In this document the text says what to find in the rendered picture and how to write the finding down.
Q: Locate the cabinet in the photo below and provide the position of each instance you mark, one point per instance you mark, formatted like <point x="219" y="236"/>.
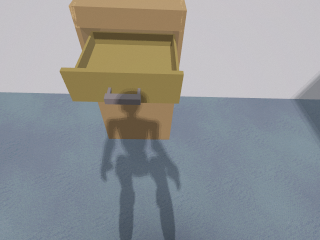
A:
<point x="147" y="121"/>

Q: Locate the drawer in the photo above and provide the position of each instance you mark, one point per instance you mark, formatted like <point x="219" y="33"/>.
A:
<point x="124" y="62"/>

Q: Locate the handle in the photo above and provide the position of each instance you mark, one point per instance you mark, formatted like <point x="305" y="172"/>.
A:
<point x="122" y="99"/>

